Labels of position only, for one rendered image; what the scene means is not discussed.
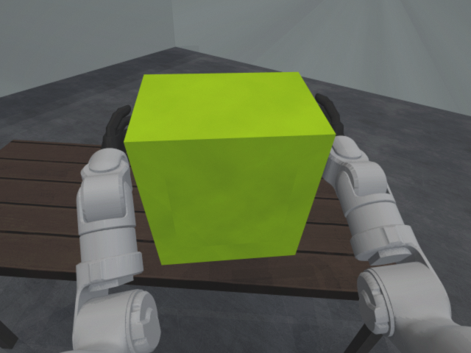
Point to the left robot upper arm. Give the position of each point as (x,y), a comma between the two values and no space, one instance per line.
(124,322)

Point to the robot right hand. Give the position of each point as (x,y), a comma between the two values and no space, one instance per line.
(330,113)

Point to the right robot upper arm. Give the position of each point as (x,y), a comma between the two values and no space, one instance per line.
(406,303)

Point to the left robot forearm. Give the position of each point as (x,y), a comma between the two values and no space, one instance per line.
(106,226)

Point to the table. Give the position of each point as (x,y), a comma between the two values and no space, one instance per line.
(39,238)

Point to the right robot forearm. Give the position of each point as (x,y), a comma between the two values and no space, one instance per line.
(378,232)

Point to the carton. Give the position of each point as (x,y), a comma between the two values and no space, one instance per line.
(227,165)

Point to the robot left hand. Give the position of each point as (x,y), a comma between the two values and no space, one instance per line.
(115,132)

